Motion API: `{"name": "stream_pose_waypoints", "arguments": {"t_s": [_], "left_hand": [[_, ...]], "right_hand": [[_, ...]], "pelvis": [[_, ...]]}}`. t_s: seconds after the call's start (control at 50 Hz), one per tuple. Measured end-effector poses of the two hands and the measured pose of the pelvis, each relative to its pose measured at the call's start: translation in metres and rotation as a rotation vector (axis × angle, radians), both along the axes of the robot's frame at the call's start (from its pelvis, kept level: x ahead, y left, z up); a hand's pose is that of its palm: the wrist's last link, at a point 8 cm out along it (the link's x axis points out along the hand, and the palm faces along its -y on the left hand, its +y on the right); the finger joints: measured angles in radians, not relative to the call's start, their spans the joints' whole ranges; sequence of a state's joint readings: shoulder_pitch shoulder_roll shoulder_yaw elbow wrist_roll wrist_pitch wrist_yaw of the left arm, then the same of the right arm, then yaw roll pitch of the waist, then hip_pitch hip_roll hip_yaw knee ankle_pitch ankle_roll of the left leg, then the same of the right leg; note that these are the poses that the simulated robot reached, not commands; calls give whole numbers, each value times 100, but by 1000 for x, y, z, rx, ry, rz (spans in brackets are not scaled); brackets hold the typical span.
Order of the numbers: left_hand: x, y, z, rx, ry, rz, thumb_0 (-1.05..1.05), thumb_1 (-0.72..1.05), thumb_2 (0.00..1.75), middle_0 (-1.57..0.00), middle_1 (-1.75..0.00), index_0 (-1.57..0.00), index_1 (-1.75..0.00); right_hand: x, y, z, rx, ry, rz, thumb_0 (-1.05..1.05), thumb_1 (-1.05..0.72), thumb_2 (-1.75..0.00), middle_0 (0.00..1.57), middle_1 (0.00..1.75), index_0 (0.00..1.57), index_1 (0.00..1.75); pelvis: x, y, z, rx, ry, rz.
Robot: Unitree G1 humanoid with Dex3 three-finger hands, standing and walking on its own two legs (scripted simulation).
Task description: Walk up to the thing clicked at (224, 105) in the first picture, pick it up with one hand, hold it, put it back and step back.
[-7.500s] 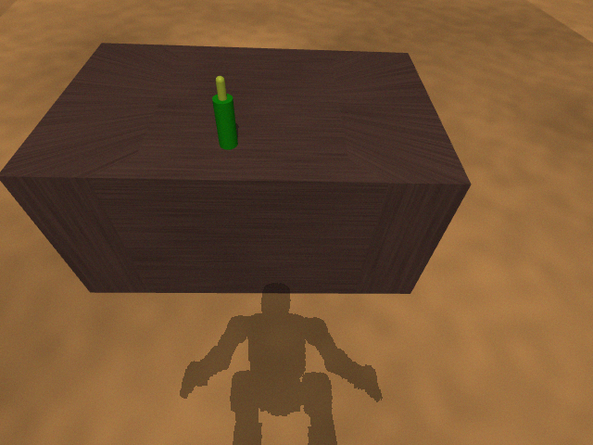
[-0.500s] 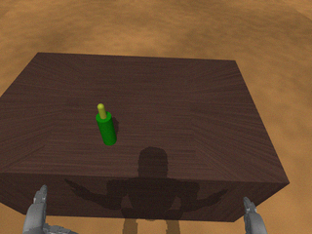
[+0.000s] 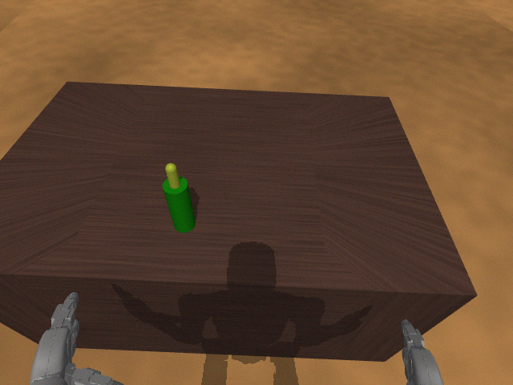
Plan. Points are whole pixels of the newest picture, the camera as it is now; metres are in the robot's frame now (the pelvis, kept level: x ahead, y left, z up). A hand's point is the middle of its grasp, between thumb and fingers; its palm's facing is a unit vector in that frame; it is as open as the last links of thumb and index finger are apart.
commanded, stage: go down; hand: left
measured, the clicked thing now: (178, 197) +0.50 +0.19 -0.07
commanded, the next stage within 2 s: none
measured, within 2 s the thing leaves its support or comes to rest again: neither
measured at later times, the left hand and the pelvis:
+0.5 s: hand (81, 268) +0.29 +0.31 -0.01, palm faces +0.23 -0.97 -0.10, open 17.4 cm; pelvis -0.01 +0.01 -0.02, yaw -1 degrees
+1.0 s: hand (66, 228) +0.36 +0.35 +0.01, palm faces +0.18 -0.98 +0.00, open 17.3 cm; pelvis -0.01 +0.02 -0.05, yaw -1 degrees
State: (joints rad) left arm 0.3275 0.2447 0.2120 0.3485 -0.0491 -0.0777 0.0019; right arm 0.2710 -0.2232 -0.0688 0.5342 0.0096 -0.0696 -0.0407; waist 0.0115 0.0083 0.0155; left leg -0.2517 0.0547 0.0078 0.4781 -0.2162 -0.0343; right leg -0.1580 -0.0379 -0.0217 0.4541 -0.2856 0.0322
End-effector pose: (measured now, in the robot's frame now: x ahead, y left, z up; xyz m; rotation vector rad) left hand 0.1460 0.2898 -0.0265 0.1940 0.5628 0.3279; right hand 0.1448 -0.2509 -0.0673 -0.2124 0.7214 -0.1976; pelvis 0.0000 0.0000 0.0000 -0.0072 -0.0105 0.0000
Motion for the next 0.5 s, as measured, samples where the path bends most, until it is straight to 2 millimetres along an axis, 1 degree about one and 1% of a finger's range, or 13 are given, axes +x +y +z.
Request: {"name": "stream_pose_waypoints", "arguments": {"t_s": [0.1,0.18,0.22,0.28,0.4,0.5], "left_hand": [[-1,6,-1,-4,-18,10,-1,-59,5,-8,-9,-7,-9],[12,15,0,-7,-66,18,-1,-59,6,-8,-9,-7,-10],[24,22,3,-6,-104,19,-1,-60,6,-8,-9,-7,-10],[46,33,10,-8,-175,6,-1,-59,7,-7,-9,-7,-10],[92,52,21,-48,-286,-54,-1,-55,8,-6,-8,-6,-8],[116,64,23,-93,-337,-88,-1,-55,8,-5,-8,-6,-8]], "right_hand": [[-1,5,-2,-4,10,15,-1,46,-6,6,5,5,5],[-1,11,-7,-4,19,24,-1,46,-6,6,5,5,5],[0,12,-7,-8,12,22,-1,46,-6,6,5,5,5],[1,12,-5,-18,-4,14,-1,46,-6,6,5,5,5],[-2,5,-1,-45,-33,-15,-1,45,-7,6,5,5,5],[-13,2,-3,-62,-19,-23,-1,45,-7,6,5,5,5]], "pelvis": [[-1,3,-2,-2,8,4],[-3,5,-5,-5,19,9],[-4,6,-6,-6,25,10],[-5,7,-9,-8,35,10],[-6,9,-15,-12,63,1],[-6,13,-20,-16,98,-10]]}}
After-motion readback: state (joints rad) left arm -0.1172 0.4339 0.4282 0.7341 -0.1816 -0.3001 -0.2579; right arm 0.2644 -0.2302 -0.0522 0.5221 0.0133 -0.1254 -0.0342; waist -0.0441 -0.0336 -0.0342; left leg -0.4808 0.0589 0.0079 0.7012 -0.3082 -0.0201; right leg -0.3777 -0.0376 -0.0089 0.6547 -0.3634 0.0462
